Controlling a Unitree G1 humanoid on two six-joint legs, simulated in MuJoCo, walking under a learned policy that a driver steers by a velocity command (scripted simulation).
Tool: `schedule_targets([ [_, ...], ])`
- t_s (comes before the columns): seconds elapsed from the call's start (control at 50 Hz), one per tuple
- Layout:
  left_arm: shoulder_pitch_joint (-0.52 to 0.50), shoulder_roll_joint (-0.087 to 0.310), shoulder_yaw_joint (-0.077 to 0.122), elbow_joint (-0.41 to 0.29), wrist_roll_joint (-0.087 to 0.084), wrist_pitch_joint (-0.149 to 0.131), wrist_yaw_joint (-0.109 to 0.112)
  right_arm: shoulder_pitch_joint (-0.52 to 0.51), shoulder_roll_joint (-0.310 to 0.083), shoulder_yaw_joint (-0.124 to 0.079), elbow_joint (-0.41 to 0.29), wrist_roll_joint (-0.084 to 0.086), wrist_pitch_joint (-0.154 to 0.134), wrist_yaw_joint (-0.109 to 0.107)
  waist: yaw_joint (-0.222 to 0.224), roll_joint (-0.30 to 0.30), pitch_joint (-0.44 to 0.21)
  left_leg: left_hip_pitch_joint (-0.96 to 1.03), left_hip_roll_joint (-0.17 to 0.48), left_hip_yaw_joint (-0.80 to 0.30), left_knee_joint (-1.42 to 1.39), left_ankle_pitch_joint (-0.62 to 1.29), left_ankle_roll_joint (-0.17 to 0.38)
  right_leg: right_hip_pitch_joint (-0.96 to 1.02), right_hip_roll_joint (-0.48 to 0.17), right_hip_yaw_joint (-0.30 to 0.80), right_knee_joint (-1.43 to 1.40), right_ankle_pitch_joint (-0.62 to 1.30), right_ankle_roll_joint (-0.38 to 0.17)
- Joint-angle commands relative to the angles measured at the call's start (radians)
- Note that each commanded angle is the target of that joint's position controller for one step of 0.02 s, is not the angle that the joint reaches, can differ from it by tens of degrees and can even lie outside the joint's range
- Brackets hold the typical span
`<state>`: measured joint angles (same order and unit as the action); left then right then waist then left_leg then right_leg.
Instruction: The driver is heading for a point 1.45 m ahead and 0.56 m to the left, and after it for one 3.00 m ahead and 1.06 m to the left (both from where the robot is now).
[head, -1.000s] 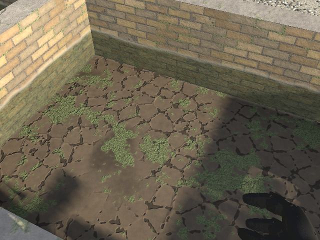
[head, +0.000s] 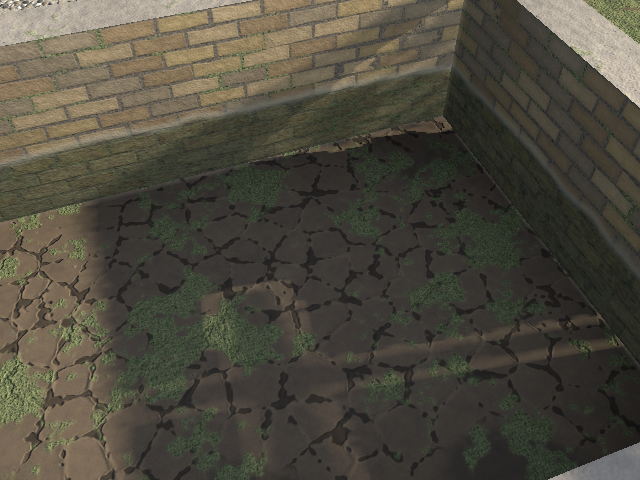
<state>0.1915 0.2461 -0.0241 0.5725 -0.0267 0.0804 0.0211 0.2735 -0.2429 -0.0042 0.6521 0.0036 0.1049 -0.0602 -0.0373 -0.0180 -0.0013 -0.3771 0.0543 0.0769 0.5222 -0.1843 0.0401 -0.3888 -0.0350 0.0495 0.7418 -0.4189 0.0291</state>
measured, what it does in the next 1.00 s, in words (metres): steps on the spot, turning left: right foot, then left foot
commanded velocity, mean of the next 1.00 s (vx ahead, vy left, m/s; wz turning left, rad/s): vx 0.30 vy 0.00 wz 0.54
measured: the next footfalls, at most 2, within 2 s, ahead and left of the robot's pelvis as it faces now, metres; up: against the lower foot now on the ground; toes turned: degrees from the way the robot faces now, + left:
right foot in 0.02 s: +0.04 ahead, -0.13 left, +0.00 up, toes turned +1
left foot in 0.48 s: -0.01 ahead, +0.08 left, +0.00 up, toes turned +9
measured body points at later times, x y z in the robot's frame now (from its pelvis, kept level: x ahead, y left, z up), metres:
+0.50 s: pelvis -0.01 -0.02 -0.01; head +0.01 +0.01 +0.44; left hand +0.11 +0.26 -0.12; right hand +0.16 -0.26 -0.10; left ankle -0.04 +0.08 -0.73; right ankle +0.00 -0.13 -0.73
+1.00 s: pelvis +0.03 -0.01 -0.01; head +0.06 +0.00 +0.44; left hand +0.03 +0.28 -0.10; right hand +0.35 -0.12 -0.08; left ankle -0.01 +0.11 -0.68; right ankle +0.09 -0.10 -0.73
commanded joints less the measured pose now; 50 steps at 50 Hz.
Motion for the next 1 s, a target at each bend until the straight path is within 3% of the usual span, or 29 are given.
schedule_targets([
  [0.02,0.134,0.091,0.027,-0.005,0.046,-0.006,-0.016,0.013,-0.13,-0.042,-0.028,0.029,-0.027,0.006,0.046,0.13,-0.084,0.0,0.11,-0.177,-0.09,-0.216,0.094,0.207,0.035,-0.032,-0.307,0.16,-0.065],
  [0.04,0.176,0.168,0.046,-0.009,0.058,0.002,-0.021,-0.033,-0.058,-0.026,-0.051,0.013,-0.049,0.018,0.049,-0.099,-0.102,-0.172,-0.01,-0.033,0.184,-0.241,-0.003,0.308,-0.14,0.231,-0.327,0.341,-0.123],
  [0.06,0.142,0.205,0.054,-0.011,0.075,-0.005,-0.028,-0.141,-0.069,-0.022,-0.114,0.01,-0.072,0.027,0.078,-0.262,-0.056,-0.243,-0.039,-0.086,0.272,-0.419,-0.029,0.131,-0.276,0.424,-0.444,0.272,-0.249],
  [0.08,0.063,0.16,0.044,-0.033,0.081,-0.022,-0.024,-0.163,-0.096,-0.033,-0.113,0.018,-0.078,0.029,0.058,-0.193,-0.003,-0.232,-0.016,-0.156,0.369,-0.382,-0.042,0.088,-0.258,0.407,-0.474,0.153,-0.271],
  [0.1,0.025,0.109,0.03,-0.021,0.078,-0.036,-0.022,-0.118,-0.084,-0.033,-0.082,0.014,-0.072,0.027,0.031,-0.165,0.002,-0.218,-0.012,-0.18,0.409,-0.34,-0.046,0.081,-0.21,0.346,-0.461,0.133,-0.245],
  [0.14,-0.006,0.071,0.024,0.005,0.042,-0.047,-0.025,-0.035,-0.087,-0.042,-0.032,-0.009,-0.048,0.016,0.007,-0.123,-0.017,-0.207,-0.009,-0.195,0.471,-0.268,-0.055,0.119,-0.16,0.274,-0.403,0.281,-0.21],
  [0.16,-0.02,0.064,0.021,0.011,0.034,-0.049,-0.03,0.0,-0.084,-0.042,-0.016,-0.007,-0.039,0.01,-0.014,-0.112,-0.026,-0.166,-0.014,-0.189,0.498,-0.252,-0.064,0.105,-0.146,0.241,-0.374,0.43,-0.216],
  [0.18,-0.004,0.025,0.013,0.04,0.035,-0.049,-0.034,0.048,-0.063,-0.034,0.01,0.003,-0.031,0.011,-0.021,-0.1,-0.057,-0.116,-0.018,-0.205,0.476,-0.247,-0.066,0.113,-0.141,0.193,-0.358,0.484,-0.218],
  [0.2,0.006,0.02,0.016,0.055,0.034,-0.047,-0.035,0.05,-0.051,-0.027,0.009,0.015,-0.026,0.013,-0.012,-0.105,-0.058,-0.091,-0.027,-0.205,0.43,-0.249,-0.062,0.124,-0.136,0.157,-0.344,0.492,-0.217],
  [0.28,0.031,0.116,0.064,0.049,0.021,-0.025,-0.002,-0.058,-0.085,-0.026,-0.073,0.024,-0.029,0.023,0.055,-0.106,-0.051,-0.139,-0.034,-0.145,0.372,-0.316,-0.058,0.228,-0.215,0.19,-0.296,0.582,-0.262],
  [0.36,0.003,0.12,0.085,0.045,0.015,-0.007,0.024,-0.068,-0.084,-0.029,-0.116,0.03,-0.02,0.041,0.069,-0.11,-0.06,-0.142,-0.012,-0.116,0.334,-0.355,-0.035,0.274,-0.268,0.198,-0.283,0.634,-0.274],
  [0.42,-0.056,0.132,0.099,0.042,0.012,-0.014,0.028,-0.038,-0.082,-0.03,-0.137,0.029,-0.007,0.042,0.055,-0.117,-0.076,-0.076,-0.02,-0.079,0.25,-0.337,-0.007,0.265,-0.268,0.141,-0.261,0.642,-0.241],
  [0.46,-0.108,0.136,0.104,0.048,0.0,-0.017,0.033,0.026,-0.081,-0.038,-0.126,0.025,-0.007,0.039,0.017,-0.108,-0.082,0.025,-0.046,-0.041,0.083,-0.199,0.024,0.216,-0.227,0.049,-0.195,0.559,-0.179],
  [0.48,-0.108,0.125,0.104,0.057,-0.007,-0.019,0.032,0.055,-0.096,-0.046,-0.12,0.013,-0.004,0.035,0.011,-0.041,-0.064,0.087,-0.049,-0.094,-0.025,-0.007,0.057,0.159,-0.166,-0.015,-0.104,0.42,-0.12],
  [0.5,-0.124,0.096,0.1,0.019,0.018,-0.026,0.033,0.052,-0.221,-0.08,-0.138,-0.003,-0.004,0.026,0.04,0.228,-0.023,0.136,0.122,-0.458,-0.083,0.3,0.168,-0.058,-0.003,-0.166,0.114,0.118,-0.014],
  [0.52,-0.211,0.111,0.097,-0.051,0.053,-0.007,0.029,0.14,-0.254,-0.101,-0.093,0.009,-0.039,0.052,-0.06,0.33,-0.06,0.313,0.212,-0.664,-0.161,0.345,0.23,-0.334,0.117,-0.114,0.244,-0.235,0.014],
  [0.54,-0.245,0.109,0.094,-0.057,0.059,-0.008,0.022,0.189,-0.256,-0.106,-0.09,0.001,-0.056,0.049,-0.075,0.265,-0.093,0.398,0.217,-0.693,-0.181,0.11,0.264,-0.431,0.086,0.006,0.359,-0.206,0.016],
  [0.58,-0.276,0.112,0.09,-0.066,0.057,-0.031,0.007,0.072,-0.199,-0.097,-0.109,-0.007,-0.047,0.029,-0.027,0.126,-0.05,0.353,0.146,-0.608,-0.133,-0.044,0.223,-0.489,0.047,0.039,0.429,-0.012,0.022],
  [0.6,-0.251,0.108,0.088,-0.059,0.062,-0.034,0.001,0.017,-0.178,-0.093,-0.123,-0.001,-0.046,0.025,0.005,0.121,-0.064,0.307,0.107,-0.562,-0.118,-0.042,0.205,-0.441,0.039,0.04,0.41,0.048,0.034],
  [0.66,-0.231,0.098,0.081,-0.051,0.062,-0.019,0.0,-0.038,-0.153,-0.083,-0.145,0.002,-0.058,0.039,0.022,0.114,-0.07,0.156,0.03,-0.508,-0.108,-0.048,0.177,-0.304,0.062,0.004,0.351,0.13,0.06],
  [0.78,-0.259,0.061,0.053,-0.091,0.035,-0.04,0.006,-0.111,-0.188,-0.094,-0.178,0.007,-0.066,0.061,-0.005,0.174,-0.052,-0.022,-0.021,-0.586,-0.094,-0.083,0.168,0.002,0.097,-0.02,0.033,0.086,0.026],
  [0.82,-0.154,0.067,0.059,-0.062,0.022,-0.054,0.006,-0.179,-0.184,-0.093,-0.196,0.019,-0.065,0.064,0.059,0.166,-0.047,-0.124,-0.047,-0.613,-0.079,-0.151,0.148,0.206,0.093,-0.011,-0.105,0.157,0.007],
  [0.84,-0.082,0.063,0.059,-0.044,0.021,-0.066,0.008,-0.215,-0.144,-0.086,-0.208,0.022,-0.064,0.063,0.1,0.099,-0.038,-0.239,-0.096,-0.574,0.002,-0.251,0.104,0.375,0.05,0.015,-0.21,0.249,0.002],
  [0.86,0.009,0.103,0.068,-0.038,0.059,-0.087,0.011,-0.179,-0.065,-0.067,-0.204,0.025,-0.075,0.066,0.132,-0.094,-0.104,-0.352,-0.182,-0.443,0.306,-0.38,0.063,0.531,-0.134,0.21,-0.245,0.093,-0.026],
  [0.88,0.058,0.219,0.1,-0.019,0.086,-0.093,0.005,-0.142,-0.061,-0.065,-0.24,0.049,-0.074,0.053,0.132,-0.337,-0.103,-0.512,-0.228,-0.33,0.445,-0.378,0.034,0.526,-0.302,0.472,-0.286,0.118,-0.048],
  [0.9,0.055,0.19,0.099,-0.02,0.07,-0.094,0.005,-0.182,-0.122,-0.087,-0.223,0.017,-0.08,0.047,0.132,-0.192,-0.056,-0.519,-0.182,-0.326,0.538,-0.266,0.014,0.435,-0.307,0.484,-0.304,0.121,-0.033],
  [0.92,0.004,0.152,0.083,-0.037,0.063,-0.099,0.005,-0.204,-0.137,-0.094,-0.217,0.007,-0.083,0.051,0.105,-0.136,-0.033,-0.493,-0.168,-0.306,0.576,-0.209,-0.001,0.351,-0.285,0.426,-0.304,0.107,-0.035],
  [0.96,-0.067,0.108,0.06,-0.047,0.058,-0.1,0.005,-0.211,-0.117,-0.086,-0.217,-0.005,-0.072,0.061,0.061,-0.156,-0.035,-0.439,-0.125,-0.265,0.609,-0.162,-0.022,0.271,-0.238,0.281,-0.266,0.291,-0.052],
  [1.0,-0.041,0.076,0.049,-0.023,0.07,-0.108,-0.01,-0.251,-0.077,-0.062,-0.22,-0.012,-0.063,0.058,0.062,-0.139,-0.058,-0.407,-0.107,-0.237,0.616,-0.13,-0.035,0.218,-0.221,0.201,-0.24,0.425,-0.101],
])
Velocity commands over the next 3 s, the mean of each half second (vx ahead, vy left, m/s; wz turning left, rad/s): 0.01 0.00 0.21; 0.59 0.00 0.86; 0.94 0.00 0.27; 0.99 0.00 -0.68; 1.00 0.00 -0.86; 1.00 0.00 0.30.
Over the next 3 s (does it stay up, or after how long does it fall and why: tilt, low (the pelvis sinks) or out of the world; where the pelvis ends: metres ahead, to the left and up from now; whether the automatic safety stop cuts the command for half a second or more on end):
stays up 0.00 0.00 0.00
